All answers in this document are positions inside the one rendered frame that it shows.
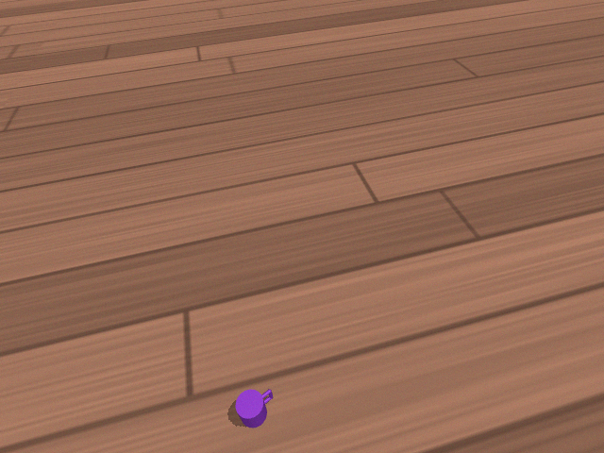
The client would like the mug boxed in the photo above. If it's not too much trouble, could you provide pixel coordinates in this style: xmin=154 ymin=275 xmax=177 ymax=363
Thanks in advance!
xmin=236 ymin=389 xmax=273 ymax=428

